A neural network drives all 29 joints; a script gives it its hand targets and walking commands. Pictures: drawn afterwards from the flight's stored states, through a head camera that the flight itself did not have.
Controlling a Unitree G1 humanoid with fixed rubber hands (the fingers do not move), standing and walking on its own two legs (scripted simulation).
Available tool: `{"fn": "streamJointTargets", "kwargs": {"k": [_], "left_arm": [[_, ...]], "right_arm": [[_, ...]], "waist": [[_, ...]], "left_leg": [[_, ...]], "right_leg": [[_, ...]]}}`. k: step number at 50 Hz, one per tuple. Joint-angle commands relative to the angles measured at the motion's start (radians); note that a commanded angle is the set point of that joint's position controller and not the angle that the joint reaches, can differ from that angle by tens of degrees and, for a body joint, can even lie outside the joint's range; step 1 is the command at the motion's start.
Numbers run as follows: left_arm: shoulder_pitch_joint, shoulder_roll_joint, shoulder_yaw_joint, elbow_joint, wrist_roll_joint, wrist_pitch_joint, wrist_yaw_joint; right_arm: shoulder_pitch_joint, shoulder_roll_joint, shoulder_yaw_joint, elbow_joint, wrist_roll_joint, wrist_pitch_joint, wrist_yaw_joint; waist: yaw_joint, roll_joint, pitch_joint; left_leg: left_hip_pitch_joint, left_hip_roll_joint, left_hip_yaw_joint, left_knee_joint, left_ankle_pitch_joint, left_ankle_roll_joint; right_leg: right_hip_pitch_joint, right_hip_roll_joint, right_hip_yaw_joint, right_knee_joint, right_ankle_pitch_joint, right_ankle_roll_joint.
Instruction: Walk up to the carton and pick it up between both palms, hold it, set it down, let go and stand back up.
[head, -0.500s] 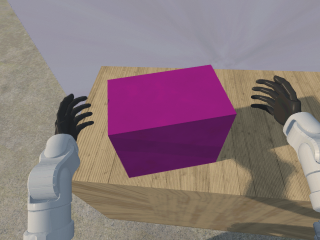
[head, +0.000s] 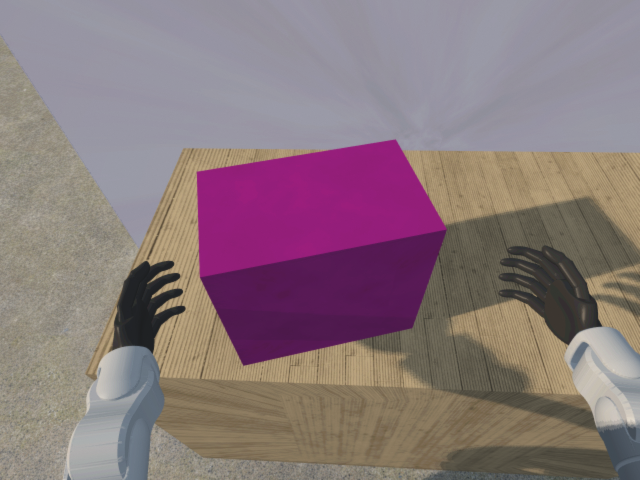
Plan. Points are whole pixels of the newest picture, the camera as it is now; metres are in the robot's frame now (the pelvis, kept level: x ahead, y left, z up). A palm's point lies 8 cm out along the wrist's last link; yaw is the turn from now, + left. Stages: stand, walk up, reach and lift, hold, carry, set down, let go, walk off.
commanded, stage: set down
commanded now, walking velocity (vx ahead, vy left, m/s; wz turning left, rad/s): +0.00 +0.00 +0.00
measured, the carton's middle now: (315, 258) +0.41 +0.07 +0.02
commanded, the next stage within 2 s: none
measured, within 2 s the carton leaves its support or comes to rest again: neither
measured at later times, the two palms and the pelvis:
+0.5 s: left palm (155, 389) +0.21 +0.23 +0.03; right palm (583, 402) +0.24 -0.25 +0.02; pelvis +0.01 +0.01 +0.00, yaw -1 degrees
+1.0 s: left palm (142, 406) +0.19 +0.24 +0.02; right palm (579, 394) +0.25 -0.25 +0.02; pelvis +0.03 +0.01 +0.00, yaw +0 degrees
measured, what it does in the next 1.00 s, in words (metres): stands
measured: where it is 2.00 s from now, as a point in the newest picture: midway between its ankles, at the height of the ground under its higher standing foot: outside the picture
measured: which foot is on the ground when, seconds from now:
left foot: down 0.00-1.00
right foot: down 0.00-1.00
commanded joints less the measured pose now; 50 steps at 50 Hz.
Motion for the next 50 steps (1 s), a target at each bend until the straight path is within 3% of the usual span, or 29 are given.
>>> {"fn": "streamJointTargets", "kwargs": {"k": [1,7,14,21,23,24,25,26,28,30,32,33,35,38,41,46,50], "left_arm": [[-0.136,0.120,0.026,-0.211,0.022,-0.114,0.007],[-0.073,0.090,-0.022,-0.193,0.040,-0.197,0.034],[0.057,0.049,-0.074,-0.174,0.070,-0.301,0.054],[0.158,0.017,-0.106,-0.111,0.101,-0.400,0.072],[0.169,0.012,-0.107,-0.085,0.106,-0.424,0.077],[-0.451,0.070,-0.005,-0.061,-0.005,-0.379,0.084],[-0.278,0.064,-0.047,0.015,-0.014,-0.368,0.116],[-0.301,0.074,-0.060,-0.052,-0.018,-0.354,0.129],[-0.265,0.089,-0.075,-0.120,0.002,-0.310,0.140],[-0.207,0.095,-0.061,-0.201,0.032,-0.231,0.135],[-0.117,0.074,-0.040,-0.217,0.045,-0.141,0.099],[-0.071,0.045,-0.030,-0.194,0.063,-0.108,0.077],[0.028,-0.002,-0.018,-0.141,0.109,-0.080,0.040],[0.129,-0.037,-0.026,-0.074,0.142,-0.124,0.016],[0.157,-0.045,-0.047,-0.082,0.133,-0.217,0.016],[0.143,0.016,-0.070,-0.229,0.102,-0.412,0.048],[0.187,0.028,-0.089,-0.183,0.100,-0.516,0.069]], "right_arm": [[-0.192,-0.245,-0.122,-0.194,-0.008,-0.107,0.011],[-0.098,-0.235,-0.129,-0.163,-0.018,-0.171,0.045],[0.043,-0.236,-0.127,-0.119,-0.015,-0.269,0.082],[0.144,-0.222,-0.105,-0.076,-0.015,-0.357,0.102],[0.157,-0.216,-0.091,-0.064,-0.012,-0.375,0.107],[-0.539,-0.211,-0.036,-0.288,-0.027,-0.326,0.068],[-0.381,-0.179,-0.043,-0.263,-0.004,-0.262,0.082],[-0.346,-0.190,-0.067,-0.268,0.002,-0.231,0.081],[-0.290,-0.250,-0.108,-0.194,0.018,-0.195,0.068],[-0.256,-0.309,-0.120,-0.101,0.029,-0.171,0.050],[-0.208,-0.350,-0.103,-0.004,0.049,-0.147,0.032],[-0.178,-0.358,-0.087,0.062,0.057,-0.138,0.032],[-0.100,-0.346,-0.059,0.151,0.052,-0.135,0.048],[0.004,-0.299,-0.049,0.180,0.030,-0.167,0.092],[0.068,-0.254,-0.056,0.119,0.011,-0.227,0.116],[0.081,-0.229,-0.062,-0.089,0.013,-0.364,0.106],[0.125,-0.220,-0.077,-0.129,0.001,-0.426,0.109]], "waist": [[-0.003,-0.097,-0.329],[-0.006,-0.077,-0.299],[-0.020,-0.074,-0.280],[-0.015,-0.089,-0.210],[-0.004,-0.095,-0.197],[0.120,-0.167,-0.282],[0.118,-0.202,-0.191],[0.122,-0.191,-0.215],[0.089,-0.107,-0.259],[0.056,-0.038,-0.343],[0.011,-0.017,-0.380],[-0.012,-0.008,-0.360],[-0.043,-0.020,-0.309],[-0.060,-0.061,-0.258],[-0.059,-0.087,-0.220],[-0.036,-0.083,-0.260],[-0.017,-0.080,-0.263]], "left_leg": [[0.140,-0.103,0.047,0.005,0.132,0.055],[0.158,-0.095,0.046,0.013,0.112,0.056],[0.202,-0.094,0.045,0.031,0.157,0.055],[0.189,-0.092,0.052,0.029,0.124,0.062],[0.177,-0.092,0.057,0.032,0.106,0.065],[-0.209,-0.102,0.100,0.033,-0.126,0.092],[-0.172,-0.082,0.062,0.045,-0.178,0.091],[-0.156,-0.101,0.081,0.036,-0.211,0.088],[-0.026,-0.083,0.084,0.019,-0.166,0.064],[0.121,-0.074,0.079,0.048,0.090,0.039],[0.233,-0.081,0.055,0.079,0.376,0.022],[0.270,-0.084,0.042,0.078,0.455,0.017],[0.326,-0.086,0.023,0.055,0.469,0.024],[0.326,-0.094,0.022,0.023,0.373,0.050],[0.258,-0.100,0.026,0.024,0.319,0.062],[0.087,-0.109,0.037,0.082,0.267,0.052],[0.020,-0.105,0.054,0.114,0.115,0.055]], "right_leg": [[0.118,-0.032,0.062,-0.090,0.152,0.057],[0.066,-0.030,0.058,-0.099,0.085,0.034],[0.046,-0.016,0.034,-0.088,0.155,0.017],[0.033,-0.016,0.036,-0.084,0.147,0.011],[0.026,-0.022,0.043,-0.083,0.126,0.012],[0.163,-0.113,0.235,-0.092,-0.174,0.054],[0.068,-0.107,0.239,-0.102,-0.378,0.074],[0.095,-0.092,0.180,-0.089,-0.384,0.056],[0.055,-0.040,0.099,-0.062,-0.206,0.018],[0.082,0.007,0.073,-0.058,0.090,-0.029],[0.133,0.037,0.066,-0.074,0.380,-0.070],[0.152,0.039,0.059,-0.080,0.453,-0.072],[0.165,0.032,0.039,-0.088,0.473,-0.046],[0.151,0.021,0.026,-0.103,0.401,-0.028],[0.135,0.006,0.027,-0.102,0.366,-0.018],[0.149,-0.018,0.038,-0.037,0.380,0.011],[0.085,-0.038,0.055,-0.006,0.227,0.029]]}}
